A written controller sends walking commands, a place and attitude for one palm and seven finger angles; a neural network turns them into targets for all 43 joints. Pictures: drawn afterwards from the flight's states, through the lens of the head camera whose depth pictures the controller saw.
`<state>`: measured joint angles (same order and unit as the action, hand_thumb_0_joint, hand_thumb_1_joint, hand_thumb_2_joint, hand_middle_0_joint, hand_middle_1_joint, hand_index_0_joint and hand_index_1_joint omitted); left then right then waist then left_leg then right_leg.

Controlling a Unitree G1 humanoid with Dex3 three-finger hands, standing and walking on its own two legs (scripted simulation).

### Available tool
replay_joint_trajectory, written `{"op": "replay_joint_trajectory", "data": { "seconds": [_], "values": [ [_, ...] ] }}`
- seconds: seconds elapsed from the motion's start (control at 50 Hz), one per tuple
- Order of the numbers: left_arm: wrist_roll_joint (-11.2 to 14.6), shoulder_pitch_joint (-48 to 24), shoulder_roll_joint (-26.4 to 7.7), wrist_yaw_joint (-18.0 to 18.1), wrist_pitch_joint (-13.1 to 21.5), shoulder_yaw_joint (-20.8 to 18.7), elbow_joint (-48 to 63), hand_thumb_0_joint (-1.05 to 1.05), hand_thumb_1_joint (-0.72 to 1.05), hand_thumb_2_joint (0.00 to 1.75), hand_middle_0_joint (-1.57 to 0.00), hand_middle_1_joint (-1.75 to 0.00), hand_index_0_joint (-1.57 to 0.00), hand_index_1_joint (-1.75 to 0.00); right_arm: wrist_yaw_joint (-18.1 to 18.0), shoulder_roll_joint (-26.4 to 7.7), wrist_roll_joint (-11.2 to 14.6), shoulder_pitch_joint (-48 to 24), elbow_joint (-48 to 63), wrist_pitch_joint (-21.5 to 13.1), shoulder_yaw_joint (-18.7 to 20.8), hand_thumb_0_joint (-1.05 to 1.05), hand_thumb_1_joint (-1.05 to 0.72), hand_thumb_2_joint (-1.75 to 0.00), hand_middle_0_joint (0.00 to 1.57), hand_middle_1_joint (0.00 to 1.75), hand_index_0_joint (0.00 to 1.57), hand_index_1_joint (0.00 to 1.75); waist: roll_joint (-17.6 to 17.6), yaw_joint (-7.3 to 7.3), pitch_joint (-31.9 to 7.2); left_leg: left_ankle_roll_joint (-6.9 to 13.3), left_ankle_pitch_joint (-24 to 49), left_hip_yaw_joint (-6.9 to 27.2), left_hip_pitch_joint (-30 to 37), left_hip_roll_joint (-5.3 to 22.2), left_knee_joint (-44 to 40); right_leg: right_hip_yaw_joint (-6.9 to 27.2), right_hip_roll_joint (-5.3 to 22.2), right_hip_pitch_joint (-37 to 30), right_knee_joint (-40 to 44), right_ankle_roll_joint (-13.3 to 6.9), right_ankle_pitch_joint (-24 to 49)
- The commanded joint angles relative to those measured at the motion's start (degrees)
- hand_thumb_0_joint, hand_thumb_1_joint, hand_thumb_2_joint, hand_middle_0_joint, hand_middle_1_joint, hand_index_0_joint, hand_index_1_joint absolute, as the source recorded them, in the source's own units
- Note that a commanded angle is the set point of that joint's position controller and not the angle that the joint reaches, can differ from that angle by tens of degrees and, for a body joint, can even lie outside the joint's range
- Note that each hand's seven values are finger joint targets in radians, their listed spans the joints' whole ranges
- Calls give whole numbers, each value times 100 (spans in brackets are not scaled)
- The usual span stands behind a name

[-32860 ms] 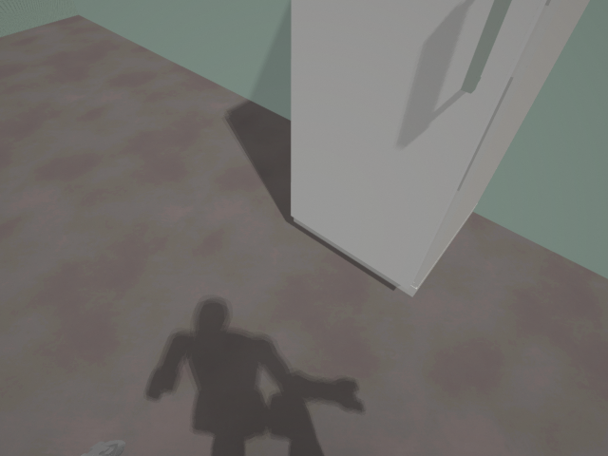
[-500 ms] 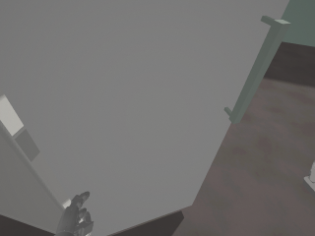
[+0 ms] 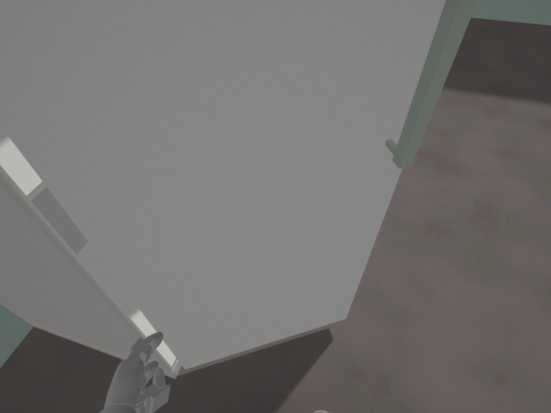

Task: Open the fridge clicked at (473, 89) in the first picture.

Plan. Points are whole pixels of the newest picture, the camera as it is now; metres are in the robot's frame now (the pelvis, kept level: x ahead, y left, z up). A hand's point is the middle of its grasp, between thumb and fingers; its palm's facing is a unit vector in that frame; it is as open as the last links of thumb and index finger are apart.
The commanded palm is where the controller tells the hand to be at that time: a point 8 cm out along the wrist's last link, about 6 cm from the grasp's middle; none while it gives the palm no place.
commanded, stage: step back with the hand held close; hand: right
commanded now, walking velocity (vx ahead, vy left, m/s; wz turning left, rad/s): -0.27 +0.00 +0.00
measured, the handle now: (421, 79) +0.49 -0.19 +0.25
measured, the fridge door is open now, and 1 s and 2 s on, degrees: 55 55 55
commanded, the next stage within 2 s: stop stepping back and stand still in 0.66 s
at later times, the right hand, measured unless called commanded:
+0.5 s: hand out of the picture +0.14 -0.30 +0.19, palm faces +0.43 +0.82 -0.39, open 7.4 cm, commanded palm +0.09 -0.32 +0.19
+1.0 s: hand out of the picture +0.01 -0.34 +0.20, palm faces +0.34 +0.81 -0.48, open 7.4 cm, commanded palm -0.04 -0.39 +0.19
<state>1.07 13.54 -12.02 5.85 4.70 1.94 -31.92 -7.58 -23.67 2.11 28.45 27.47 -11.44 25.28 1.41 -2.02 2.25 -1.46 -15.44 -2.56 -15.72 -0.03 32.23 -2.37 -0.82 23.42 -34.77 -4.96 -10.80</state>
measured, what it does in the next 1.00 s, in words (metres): walks backwards: left foot, then right foot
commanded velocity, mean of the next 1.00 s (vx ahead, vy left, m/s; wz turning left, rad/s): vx -0.19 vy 0.03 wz -0.01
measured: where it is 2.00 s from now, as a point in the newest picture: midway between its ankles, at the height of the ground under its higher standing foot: outside the picture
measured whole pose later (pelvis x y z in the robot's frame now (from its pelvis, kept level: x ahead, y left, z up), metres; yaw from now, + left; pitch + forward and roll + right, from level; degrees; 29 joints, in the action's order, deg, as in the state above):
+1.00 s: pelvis -0.20 -0.10 -0.01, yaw +3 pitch -4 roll +6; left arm 0.2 16.0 -12.0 2.1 5.1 0.2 -33.9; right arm -5.9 -30.7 4.1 31.6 37.4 -12.5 29.1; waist 0.6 0.0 2.8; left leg 4.0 -18.0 -7.7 -7.0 -4.9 28.9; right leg 1.9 -3.2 34.8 -54.2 1.1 -23.0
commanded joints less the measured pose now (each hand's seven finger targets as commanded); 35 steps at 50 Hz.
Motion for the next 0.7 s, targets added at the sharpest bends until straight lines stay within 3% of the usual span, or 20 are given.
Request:
{"op": "replay_joint_trajectory", "data": {
  "seconds": [0.0, 0.1, 0.14, 0.16, 0.2, 0.24, 0.26, 0.3, 0.34, 0.42, 0.48, 0.52, 0.54, 0.56, 0.58, 0.6, 0.62, 0.64, 0.66, 0.68],
  "values": [
    [-15, -462, -819, 29, 365, -391, 851, 0, 90, 90, -20, -30, -20, -30, -92, -966, -47, -461, 1281, -396, 508, 0, -90, -90, 20, 30, 20, 30, 294, 110, -507, 280, -702, 478, 770, 308, -191, 1354, 1053, 990, 1523, -67, -2898],
    [-66, -412, -670, -16, 344, -344, 591, 0, 90, 90, -20, -30, -20, -30, -204, -1034, 36, -506, 1402, -420, 454, 0, -90, -90, 20, 30, 20, 30, -712, 228, -470, 852, -1070, 1533, -956, 1289, -1412, 860, 408, -391, -351, 254, -1739],
    [-77, -400, -642, -29, 324, -316, 482, 0, 90, 90, -20, -30, -20, -30, -285, -1082, 56, -489, 1441, -432, 485, 0, -90, -90, 20, 30, 20, 30, -660, 276, -678, 942, 166, 1508, -867, 1574, -1215, 729, 355, -622, -723, 295, -1132],
    [-58, -424, -674, -41, 305, -331, 517, 0, 90, 90, -20, -30, -20, -30, -297, -1084, 67, -539, 1500, -448, 480, 0, -90, -90, 20, 30, 20, 30, -630, 281, -677, 907, 282, 1353, -847, 1528, -1028, 823, 375, -602, -593, 294, -1086],
    [-40, -547, -717, -28, 305, -330, 604, 0, 90, 90, -20, -30, -20, -30, -308, -1208, 84, -435, 1573, -512, 645, 0, -90, -90, 20, 30, 20, 30, -195, 250, -418, 693, -667, 1003, -1154, 1097, -678, 1246, 630, -470, 141, 170, -1652],
    [-74, -688, -846, 5, 377, -345, 768, 0, 90, 90, -20, -30, -20, -30, -281, -1196, 17, -334, 1743, -574, 793, 0, -90, -90, 20, 30, 20, 30, 1476, 176, -420, 199, -859, 238, -58, 29, 1044, 2483, 1649, 704, 2204, -171, -2542],
    [-110, -699, -835, -12, 438, -395, 775, 0, 90, 90, -20, -30, -20, -30, -243, -1282, -50, -501, 1778, -644, 911, 0, -90, -90, 20, 30, 20, 30, 1721, 157, -552, 115, -1053, 304, 609, -173, 2078, 2747, 2004, 1354, 2761, -308, -3316],
    [-143, -556, -823, -94, 472, -492, 691, 0, 90, 90, -20, -30, -20, -30, -154, -1332, -21, -593, 1644, -716, 1010, 0, -90, -90, 20, 30, 20, 30, 1325, 134, -585, 143, -1268, 291, 574, -308, 2686, 2332, 1902, 1367, 2686, -257, -2977],
    [-108, -450, -765, -172, 553, -480, 647, 0, 90, 90, -20, -30, -20, -30, -97, -1097, 58, -382, 1694, -705, 759, 0, -90, -90, 20, 30, 20, 30, 903, 76, -740, 137, -1393, 114, -66, -266, 1913, 1938, 1599, 78, 2401, -115, -2131],
    [-99, -423, -784, -224, 576, -455, 602, 0, 90, 90, -20, -30, -20, -30, -66, -1044, 169, -48, 1644, -647, 595, 0, -90, -90, 20, 30, 20, 30, 1160, 49, -1177, 220, -1346, -37, 284, -340, -54, 1598, 1379, -900, 2326, 287, -1561],
    [-93, -474, -755, -225, 434, -449, 500, 0, 90, 90, -20, -30, -20, -30, -19, -1200, 210, -415, 1494, -642, 531, 0, -90, -90, 20, 30, 20, 30, 580, 125, -1384, 435, 0, 68, 776, 124, -1624, 1007, 1058, -1120, 1037, 686, -1129],
    [-51, -343, -618, -141, 414, -404, 389, 0, 90, 90, -20, -30, -20, -30, -82, -1458, 201, -652, 1371, -717, 621, 0, -90, -90, 20, 30, 20, 30, -671, 249, -1139, 934, 1136, 591, -258, 1297, -2021, 307, 304, -1411, -1409, 736, -1078],
    [49, -355, -618, -106, 461, -440, 449, 0, 90, 90, -20, -30, -20, -30, -52, -1249, 260, -897, 1358, -691, 342, 0, -90, -90, 20, 30, 20, 30, -1437, 261, -748, 1226, 1463, 696, -845, 1834, -1737, 327, 65, -1151, -2498, 700, -1484],
    [90, -481, -693, -107, 425, -488, 464, 0, 90, 90, -20, -30, -20, -30, -26, -1258, 225, -817, 1129, -594, 392, 0, -90, -90, 20, 30, 20, 30, -1849, 286, -349, 1389, 2097, 838, -1155, 2032, -1457, 570, 47, -757, -3176, 613, -1668],
    [96, -661, -536, -134, 357, -361, 536, 0, 90, 90, -20, -30, -20, -30, -27, -1192, 193, -870, 1140, -534, 394, 0, -90, -90, 20, 30, 20, 30, -1663, 321, -53, 1353, 2956, 659, -813, 2024, -935, 923, 294, -245, -2686, 547, -1914],
    [57, -757, -508, -131, 298, -215, 595, 0, 90, 90, -20, -30, -20, -30, -38, -1287, 169, -890, 1247, -535, 534, 0, -90, -90, 20, 30, 20, 30, -1058, 386, 77, 1045, 3390, 450, -510, 1755, -158, 964, 338, -96, -1270, 499, -1688],
    [31, -775, -606, -61, 267, -165, 541, 0, 90, 90, -20, -30, -20, -30, -18, -1211, 86, -1014, 1413, -626, 408, 0, -90, -90, 20, 30, 20, 30, 291, 476, 164, 550, 3230, -18, -519, 1188, 1123, 972, 335, -277, 486, 344, 16],
    [-63, -831, -758, -87, 328, -274, 673, 0, 90, 90, -20, -30, -20, -30, -91, -1533, 108, -870, 1720, -676, 850, 0, -90, -90, 20, 30, 20, 30, 1841, 256, -313, 196, 503, 7, -867, 152, 2455, 2236, 1360, -801, 1469, 52, 2617],
    [-125, -773, -714, -171, 437, -323, 556, 0, 90, 90, -20, -30, -20, -30, -45, -1432, 186, -1163, 2061, -790, 671, 0, -90, -90, 20, 30, 20, 30, 1644, 199, -799, 259, -1810, 618, -756, -265, 2958, 2397, 1699, -887, 1613, -32, 2980],
    [-49, -576, -816, -256, 560, -442, 389, 0, 90, 90, -20, -30, -20, -30, 38, -1227, 210, -1195, 1773, -848, 586, 0, -90, -90, 20, 30, 20, 30, 1263, 281, -862, 213, -1830, 675, -692, -365, 3420, 2147, 1730, -590, 1835, -106, 1132]
  ]
}}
